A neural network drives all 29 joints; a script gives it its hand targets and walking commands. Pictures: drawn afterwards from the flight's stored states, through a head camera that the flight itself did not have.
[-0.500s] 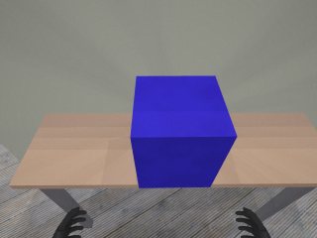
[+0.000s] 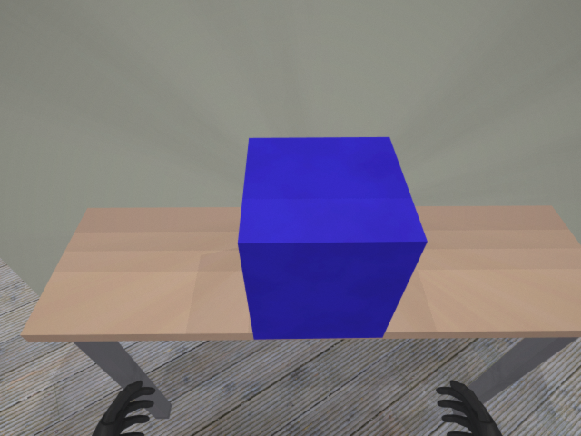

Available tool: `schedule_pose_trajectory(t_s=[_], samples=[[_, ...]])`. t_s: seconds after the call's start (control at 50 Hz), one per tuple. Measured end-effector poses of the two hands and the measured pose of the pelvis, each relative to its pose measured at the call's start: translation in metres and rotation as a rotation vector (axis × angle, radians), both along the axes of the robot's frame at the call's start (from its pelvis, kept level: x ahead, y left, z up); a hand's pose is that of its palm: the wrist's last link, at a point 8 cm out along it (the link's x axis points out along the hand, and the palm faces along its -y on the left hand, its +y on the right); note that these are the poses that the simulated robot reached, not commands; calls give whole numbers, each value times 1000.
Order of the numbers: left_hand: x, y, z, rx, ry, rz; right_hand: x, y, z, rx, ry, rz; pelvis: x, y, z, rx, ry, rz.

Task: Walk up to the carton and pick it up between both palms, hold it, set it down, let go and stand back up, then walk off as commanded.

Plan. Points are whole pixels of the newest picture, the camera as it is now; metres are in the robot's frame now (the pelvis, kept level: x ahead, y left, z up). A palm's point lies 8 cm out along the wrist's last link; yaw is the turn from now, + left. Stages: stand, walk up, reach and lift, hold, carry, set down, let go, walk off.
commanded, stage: stand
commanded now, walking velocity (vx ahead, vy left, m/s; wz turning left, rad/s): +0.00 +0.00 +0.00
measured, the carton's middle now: (318, 242) +0.39 -0.04 +0.05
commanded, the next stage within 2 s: walk up in 0.68 s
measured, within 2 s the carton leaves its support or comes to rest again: neither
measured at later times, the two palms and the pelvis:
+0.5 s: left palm out of the picture +0.13 +0.26 -0.08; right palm out of the picture +0.13 -0.26 -0.08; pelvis -0.01 +0.00 +0.00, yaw +0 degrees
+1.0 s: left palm out of the picture +0.11 +0.27 -0.08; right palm out of the picture +0.09 -0.28 -0.09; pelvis -0.01 +0.00 +0.01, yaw +0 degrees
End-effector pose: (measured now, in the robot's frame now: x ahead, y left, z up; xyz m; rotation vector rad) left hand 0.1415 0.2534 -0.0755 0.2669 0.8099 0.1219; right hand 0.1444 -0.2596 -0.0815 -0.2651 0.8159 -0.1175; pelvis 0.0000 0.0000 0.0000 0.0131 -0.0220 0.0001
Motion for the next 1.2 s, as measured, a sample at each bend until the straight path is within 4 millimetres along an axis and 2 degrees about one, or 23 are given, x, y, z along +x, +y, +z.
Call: schedule_pose_trajectory(t_s=[0.92,1.0,1.08,1.14,1.2], samples=[[-30,13,-7,5,87,21,-29,-2,-4,-13,84,-22,-13,5,8,-7,7,0],[-36,15,-7,26,118,35,-51,-19,-7,-44,104,-33,-14,-3,7,-3,4,3],[-39,12,-4,51,138,45,-87,-54,-8,-92,190,-62,-15,-22,7,-7,5,1],[-42,-1,-2,70,146,56,-106,-86,-10,-116,239,-73,-15,-43,6,-1,5,0],[-48,-21,-6,89,151,67,-108,-117,-22,-122,254,-72,-14,-67,-3,15,-12,1]])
